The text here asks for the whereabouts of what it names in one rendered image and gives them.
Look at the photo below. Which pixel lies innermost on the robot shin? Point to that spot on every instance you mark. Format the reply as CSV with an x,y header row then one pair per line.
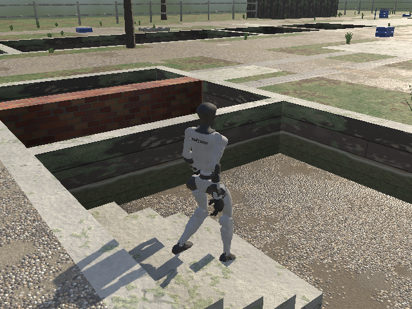
x,y
227,234
191,227

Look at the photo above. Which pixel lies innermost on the robot right hand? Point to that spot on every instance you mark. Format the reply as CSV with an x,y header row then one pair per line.
x,y
218,205

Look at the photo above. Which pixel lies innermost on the robot right forearm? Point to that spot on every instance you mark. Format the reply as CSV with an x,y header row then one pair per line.
x,y
215,180

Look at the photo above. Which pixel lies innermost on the right robot upper arm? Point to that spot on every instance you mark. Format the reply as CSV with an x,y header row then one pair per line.
x,y
220,144

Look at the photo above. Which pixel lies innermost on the left robot shin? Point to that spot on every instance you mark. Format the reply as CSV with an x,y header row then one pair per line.
x,y
191,227

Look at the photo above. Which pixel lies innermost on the robot left forearm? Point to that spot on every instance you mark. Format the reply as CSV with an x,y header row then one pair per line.
x,y
191,164

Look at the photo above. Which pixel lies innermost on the right robot shin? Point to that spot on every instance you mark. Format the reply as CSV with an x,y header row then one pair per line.
x,y
227,234

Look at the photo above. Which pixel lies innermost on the left robot upper arm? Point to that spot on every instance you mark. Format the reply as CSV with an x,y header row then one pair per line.
x,y
187,153

